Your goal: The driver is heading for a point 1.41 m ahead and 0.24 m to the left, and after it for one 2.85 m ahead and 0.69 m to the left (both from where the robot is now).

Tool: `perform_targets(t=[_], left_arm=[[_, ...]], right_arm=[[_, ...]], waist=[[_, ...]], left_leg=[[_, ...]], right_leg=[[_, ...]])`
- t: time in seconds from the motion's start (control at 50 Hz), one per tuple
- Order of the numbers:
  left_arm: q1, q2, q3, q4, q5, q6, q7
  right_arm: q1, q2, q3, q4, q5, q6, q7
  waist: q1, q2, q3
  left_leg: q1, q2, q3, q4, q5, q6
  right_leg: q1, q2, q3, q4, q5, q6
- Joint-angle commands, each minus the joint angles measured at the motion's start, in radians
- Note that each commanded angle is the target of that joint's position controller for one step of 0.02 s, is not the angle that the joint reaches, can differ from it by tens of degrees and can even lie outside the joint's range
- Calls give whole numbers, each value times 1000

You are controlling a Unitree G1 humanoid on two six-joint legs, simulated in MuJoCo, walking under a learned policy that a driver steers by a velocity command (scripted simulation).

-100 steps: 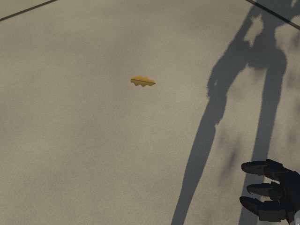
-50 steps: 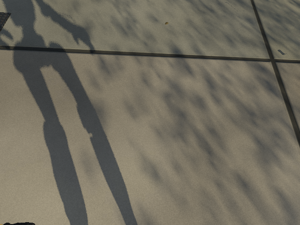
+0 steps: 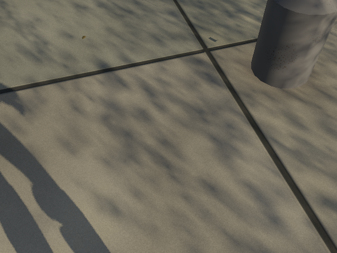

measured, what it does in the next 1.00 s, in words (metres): walks ahead: left foot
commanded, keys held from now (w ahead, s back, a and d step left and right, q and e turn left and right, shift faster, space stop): q+shift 0.38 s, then shift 0.02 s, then e+shift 0.22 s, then w+e+shift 0.38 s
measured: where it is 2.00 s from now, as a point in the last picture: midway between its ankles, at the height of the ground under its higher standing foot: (200, 150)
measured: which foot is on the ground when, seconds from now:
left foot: down 0.00-0.04, up 0.06-0.42, down 0.44-1.00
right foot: down 0.00-0.44, up 0.46-1.00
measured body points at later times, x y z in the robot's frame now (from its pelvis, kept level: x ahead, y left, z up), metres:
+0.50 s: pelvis -0.01 +0.04 -0.01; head +0.03 +0.08 +0.44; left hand -0.01 +0.37 -0.12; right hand +0.28 -0.12 -0.07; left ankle -0.04 +0.14 -0.73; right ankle -0.02 -0.11 -0.68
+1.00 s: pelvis +0.09 +0.05 +0.01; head +0.10 +0.04 +0.46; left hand +0.23 +0.33 -0.08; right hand +0.14 -0.24 -0.12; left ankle -0.04 +0.14 -0.73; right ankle +0.21 -0.09 -0.66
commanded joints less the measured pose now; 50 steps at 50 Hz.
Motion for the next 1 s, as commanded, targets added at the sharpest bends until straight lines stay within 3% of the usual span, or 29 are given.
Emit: perform_targets(t=[0.02, 0.04, 0.06, 0.08, 0.1, 0.12, 0.14, 0.18, 0.24, 0.32, 0.4, 0.42, 0.44, 0.46, 0.48, 0.5, 0.52, 0.54, 0.56, 0.58, 0.62, 0.66, 0.7, 0.78, 0.84, 0.86, 0.88, 0.92, 1.0], left_arm=[[104, 83, 38, -50, -6, -29, -7], [95, 170, 62, -43, 6, -24, -5], [70, 177, 63, -61, 24, -26, -8], [47, 124, 41, -91, 28, -34, -6], [1, 99, 32, -108, 22, -36, 0], [-46, 105, 34, -114, 9, -36, 6], [-52, 115, 36, -114, 1, -37, 13], [-14, 133, 40, -102, 10, -27, 27], [31, 159, 50, -89, 11, -15, 31], [2, 207, 70, -82, -7, -16, 3], [-21, 201, 75, -64, -43, -24, -26], [7, 179, 68, -42, -51, -26, -30], [32, 144, 53, -42, -31, -32, -35], [3, 73, 15, -105, 25, -37, -32], [17, 115, 28, -33, 19, -23, -35], [1, 114, 23, -57, -27, -16, -27], [-18, 124, 24, -34, -36, -7, -14], [-23, 127, 26, -23, -23, 2, -4], [10, 125, 28, 13, -23, 17, 0], [46, 129, 32, 20, -26, 24, 2], [48, 142, 37, 5, -33, 23, 3], [10, 140, 33, -23, -44, 20, -8], [-26, 145, 39, -52, -48, 14, -17], [-4, 106, 45, -54, -46, -15, -30], [5, 76, 39, -60, -51, -20, -41], [-27, 68, 32, -50, 63, 18, -90], [-52, 53, 30, -66, 54, 31, -115], [-79, 55, 25, -82, 25, 35, -138], [-151, 71, 15, -103, 19, 27, -146]], right_arm=[[-142, -150, -48, -128, 17, 4, -12], [-132, -109, -40, -159, 20, 11, -12], [-73, -116, -42, -153, 9, 11, -8], [-36, -169, -65, -132, -6, 11, -3], [-17, -179, -77, -111, 3, 19, 3], [-7, -157, -73, -102, 8, 30, 5], [-28, -129, -63, -106, 10, 36, 8], [-69, -96, -51, -131, 16, 42, 19], [-129, -71, -37, -175, 11, 43, 37], [-130, -87, -43, -192, 6, 57, 54], [-85, -107, -65, -187, 10, 81, 58], [-21, -122, -76, -168, 1, 78, 48], [63, -210, -103, -157, -6, 69, 28], [42, -298, -100, -189, -36, 50, 11], [51, -187, -56, -188, -36, 23, 9], [56, -170, -48, -150, -61, 9, 19], [-1, -136, -41, -127, -43, -2, 23], [-73, -75, -20, -113, -32, -9, 18], [-103, -53, -5, -104, -43, -20, 13], [-135, -53, -4, -102, -54, -28, 7], [-133, -105, -23, -94, -58, -29, -13], [-26, -135, -40, -64, -34, -29, -24], [20, -131, -42, -36, -24, -49, -28], [61, -111, -49, 1, -26, -94, -27], [62, -107, -55, 13, -30, -107, -19], [123, -103, -43, 39, -75, -99, 5], [132, -107, -46, 43, -77, -100, 14], [132, -120, -47, 48, -73, -106, 15], [154, -147, -53, 68, -73, -109, 7]], waist=[[75, 120, -129], [30, -119, -98], [22, -310, -103], [14, -210, -120], [-12, -109, -116], [-30, -71, -86], [-15, -78, -65], [19, -111, -58], [58, -119, -87], [48, -139, -100], [3, -150, -114], [-28, -99, -137], [-56, 71, -184], [-24, 345, -234], [-53, 150, -306], [-62, 215, -342], [-39, 147, -233], [-16, 132, -163], [6, 127, -142], [29, 121, -128], [23, 136, -112], [-38, 129, -112], [-53, 135, -52], [-33, 90, -3], [-17, 81, 17], [-31, 11, 33], [-35, 61, 51], [-24, 103, 64], [-21, 101, 111]], left_leg=[[0, 155, -289, -77, 290, 143], [-191, 35, -120, 86, 92, 59], [-318, -47, 13, 302, -271, 2], [-345, 18, -13, 529, -341, -27], [-337, 39, -13, 615, -291, -38], [-353, 63, 3, 624, -215, -54], [-382, 84, 19, 604, -143, -67], [-373, 89, 75, 547, -74, -90], [-342, 107, 110, 403, -62, -92], [-191, 102, 181, 235, -61, -56], [-14, 57, 230, -3, -8, 18], [142, 18, 213, -135, 96, 58], [399, 109, 40, -185, 512, 120], [520, 431, -344, -169, 905, 333], [469, 463, -227, -105, 1182, 379], [354, 452, -184, -186, 815, 398], [298, 351, -114, -232, 549, 317], [226, 313, -52, -245, 470, 262], [142, 286, 28, -255, 519, 245], [126, 280, 71, -268, 530, 236], [169, 295, 102, -286, 503, 239], [255, 352, 11, -409, -61, 246], [325, 408, -94, -498, -343, 229], [429, 418, -13, -536, -325, 183], [407, 398, 96, -541, -263, 171], [360, 381, 167, -535, -268, 154], [334, 374, 201, -527, -254, 144], [317, 391, 240, -535, -267, 129], [372, 415, 332, -562, -256, 112]], right_leg=[[99, -59, 56, -156, 113, -23], [186, -203, 205, -228, 230, -92], [239, -411, 410, -289, 477, -223], [237, -478, 404, -268, 631, -280], [213, -434, 303, -252, 632, -256], [198, -380, 203, -249, 586, -216], [206, -353, 140, -260, 565, -197], [214, -316, 41, -274, 562, -193], [280, -345, -24, -269, 559, -204], [237, -377, -121, -246, 584, -183], [211, -384, -190, -115, 588, -105], [135, -340, -226, 2, 583, -59], [-82, -257, -267, 214, 357, 21], [-396, -125, -235, 509, -348, 107], [-375, -154, -69, 677, -403, 124], [-332, -149, -29, 656, -322, 112], [-335, -170, -22, 585, -270, 102], [-308, -167, 0, 531, -174, 100], [-216, -141, 3, 538, -114, 103], [-187, -120, 16, 508, -59, 111], [-218, -110, -10, 481, -22, 120], [-331, -145, -18, 472, 22, 107], [-477, -166, 11, 482, 45, 84], [-628, -193, 37, 510, 110, 53], [-642, -214, 19, 525, 162, 51], [-615, -167, -49, 519, 164, 45], [-615, -178, -53, 501, 193, 36], [-606, -195, -53, 466, 239, 15], [-577, -209, -94, 342, 211, -45]])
